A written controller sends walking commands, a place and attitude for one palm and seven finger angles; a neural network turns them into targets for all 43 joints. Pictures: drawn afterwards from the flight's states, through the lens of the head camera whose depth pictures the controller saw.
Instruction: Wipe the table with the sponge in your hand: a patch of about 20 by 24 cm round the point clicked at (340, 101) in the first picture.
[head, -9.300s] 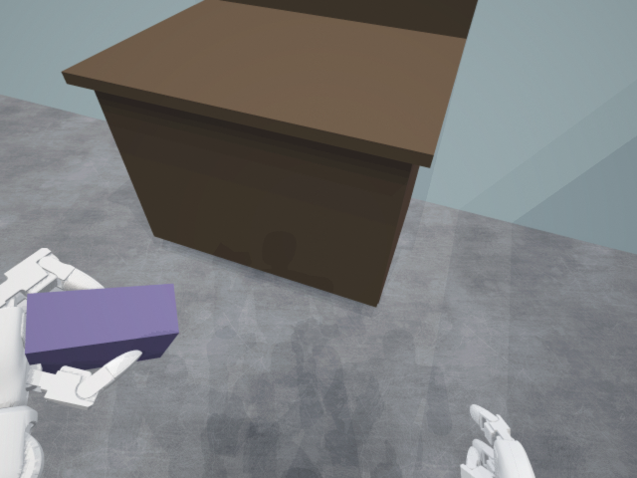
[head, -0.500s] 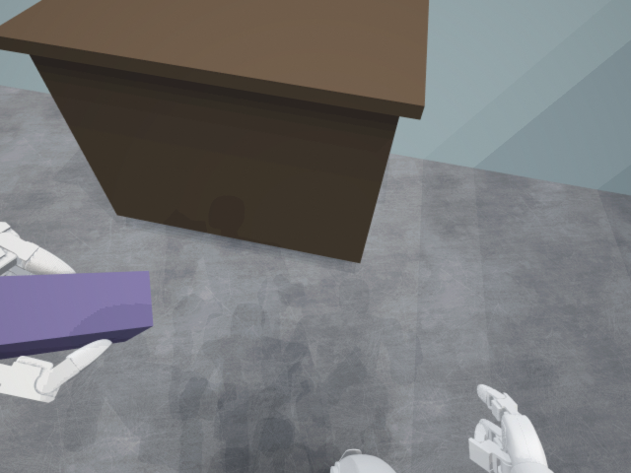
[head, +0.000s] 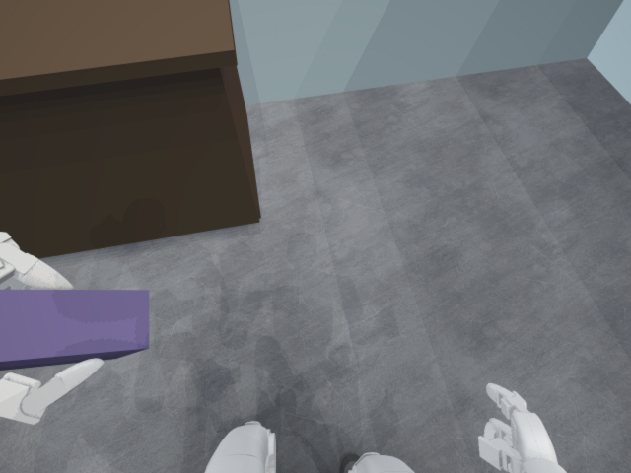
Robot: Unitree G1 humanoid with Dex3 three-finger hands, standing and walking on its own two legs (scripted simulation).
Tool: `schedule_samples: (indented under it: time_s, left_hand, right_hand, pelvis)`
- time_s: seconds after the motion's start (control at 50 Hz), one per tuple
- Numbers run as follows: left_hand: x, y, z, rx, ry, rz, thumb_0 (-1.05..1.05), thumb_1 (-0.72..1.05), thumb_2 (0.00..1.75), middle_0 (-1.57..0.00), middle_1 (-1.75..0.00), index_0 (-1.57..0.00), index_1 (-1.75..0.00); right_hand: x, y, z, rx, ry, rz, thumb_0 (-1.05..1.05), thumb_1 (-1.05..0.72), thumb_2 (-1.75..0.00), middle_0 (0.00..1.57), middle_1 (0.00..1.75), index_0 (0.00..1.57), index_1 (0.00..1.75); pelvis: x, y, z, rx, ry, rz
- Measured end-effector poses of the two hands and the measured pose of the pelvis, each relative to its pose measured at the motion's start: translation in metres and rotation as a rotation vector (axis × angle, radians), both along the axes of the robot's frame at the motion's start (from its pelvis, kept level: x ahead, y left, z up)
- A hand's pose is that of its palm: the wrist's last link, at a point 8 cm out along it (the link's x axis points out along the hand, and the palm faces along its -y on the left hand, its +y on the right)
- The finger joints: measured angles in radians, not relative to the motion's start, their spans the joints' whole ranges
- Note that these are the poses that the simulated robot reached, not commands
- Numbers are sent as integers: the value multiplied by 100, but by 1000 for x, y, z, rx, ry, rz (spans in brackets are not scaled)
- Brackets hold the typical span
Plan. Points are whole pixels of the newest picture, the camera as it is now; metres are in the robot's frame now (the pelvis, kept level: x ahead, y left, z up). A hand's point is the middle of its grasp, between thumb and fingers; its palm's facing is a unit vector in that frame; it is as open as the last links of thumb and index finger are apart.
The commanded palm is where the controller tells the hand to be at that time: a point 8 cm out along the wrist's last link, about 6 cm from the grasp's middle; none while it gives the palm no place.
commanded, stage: turn to face it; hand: left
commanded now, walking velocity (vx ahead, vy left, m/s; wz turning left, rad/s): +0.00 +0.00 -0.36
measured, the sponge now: (83, 329) +0.23 +0.20 +0.15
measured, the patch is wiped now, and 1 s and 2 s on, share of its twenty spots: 0.00 0.00 0.00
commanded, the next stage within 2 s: take the last steps up to it in 0.34 s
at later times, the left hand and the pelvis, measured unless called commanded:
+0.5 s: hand (73, 353) +0.20 +0.19 +0.18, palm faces +0.26 -0.86 -0.45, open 9.4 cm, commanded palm +0.15 +0.23 +0.18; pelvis -0.06 -0.01 -0.01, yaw -11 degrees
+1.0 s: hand (56, 387) +0.18 +0.19 +0.17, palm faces +0.30 -0.86 -0.40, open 9.4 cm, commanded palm +0.14 +0.24 +0.18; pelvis -0.06 -0.01 +0.00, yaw -8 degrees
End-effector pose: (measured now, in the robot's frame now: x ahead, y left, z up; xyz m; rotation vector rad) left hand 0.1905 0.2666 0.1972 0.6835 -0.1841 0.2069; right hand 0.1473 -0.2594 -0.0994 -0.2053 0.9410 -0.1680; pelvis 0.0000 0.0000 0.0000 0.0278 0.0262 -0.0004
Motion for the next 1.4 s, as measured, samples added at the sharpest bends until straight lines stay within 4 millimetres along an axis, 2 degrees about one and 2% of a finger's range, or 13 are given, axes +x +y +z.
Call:
schedule_samples:
  time_s: [0.08, 0.16, 0.32, 0.46, 0.54, 0.64, 0.8, 0.88, 0.96, 1.12, 1.26, 1.32, 1.4]
  left_hand:
    - [-5, 0, 6, -15, -63, -12, -1, -43, 100, -82, -134, -82, -133]
    - [-9, 6, -1, -88, -119, -7, -1, -43, 100, -82, -134, -82, -133]
    - [-20, 12, -15, -169, -169, -20, -1, -43, 100, -82, -134, -82, -133]
    - [-22, -22, -4, -169, -172, -71, -1, -43, 100, -82, -134, -82, -133]
    - [-21, -53, -7, -120, -157, -109, -1, -43, 100, -82, -134, -82, -133]
    - [-26, -81, -8, -118, -83, -158, -1, -43, 100, -82, -134, -82, -133]
    - [-44, -69, 3, -37, -46, -125, -1, -43, 100, -82, -134, -82, -133]
    - [-49, -53, -1, -86, -77, -68, -1, -43, 100, -82, -134, -82, -133]
    - [-49, -38, -9, -165, -122, -34, -1, -43, 100, -82, -134, -82, -133]
    - [-25, -11, -9, -178, -238, -64, -1, -43, 100, -82, -134, -82, -133]
    - [-7, -10, 3, -120, -184, -57, -1, -43, 100, -82, -134, -82, -133]
    - [-2, -18, 1, -87, -162, -50, -1, -43, 100, -82, -134, -82, -133]
    - [10, -21, -8, -100, -133, -34, -1, -43, 100, -82, -134, -82, -133]
  right_hand:
    - [-13, -18, 14, -57, -23, -40, 1, -91, -90, 19, 30, 19, 29]
    - [-20, -16, 25, -81, -75, -55, 1, -91, -90, 19, 30, 19, 29]
    - [-33, 27, 34, -24, -201, -46, 1, -91, -90, 20, 30, 20, 29]
    - [-60, 51, 15, 125, -223, -35, 1, -90, -90, 20, 30, 20, 30]
    - [-85, 34, -7, 166, -201, -66, 1, -90, -90, 20, 30, 21, 30]
    - [-127, -8, -17, 111, -75, -153, 1, -90, -90, 20, 30, 20, 30]
    - [-163, -64, 4, -36, 8, -234, 1, -91, -90, 20, 30, 20, 29]
    - [-156, -69, 13, -82, -6, -213, 1, -91, -90, 20, 30, 20, 29]
    - [-132, -56, 22, -104, -51, -173, 1, -91, -90, 19, 30, 19, 29]
    - [-64, 9, 23, -33, -229, -123, 1, -91, -90, 20, 30, 20, 29]
    - [-37, 61, 8, 136, -235, -71, 1, -90, -90, 20, 30, 20, 30]
    - [-32, 64, -9, 166, -198, -55, 1, -90, -90, 20, 30, 20, 30]
    - [-30, 50, -28, 145, -96, -41, 1, -90, -90, 20, 30, 21, 30]
  pelvis:
    - [-5, 0, 1, 1, -2, -34]
    - [-10, 4, -1, -9, -6, -54]
    - [-29, 12, -4, -29, -36, -122]
    - [-50, -1, -3, -56, -33, -180]
    - [-66, -19, -13, -43, -28, -197]
    - [-75, -31, -5, -13, -27, -186]
    - [-74, -37, 9, 18, -8, -172]
    - [-70, -32, 9, 20, -13, -157]
    - [-62, -21, 7, 15, -22, -141]
    - [-45, 6, -8, -5, -52, -147]
    - [-27, 9, -3, -13, -35, -151]
    - [-16, 4, -9, -4, -34, -143]
    - [-6, 2, -12, -15, -40, -113]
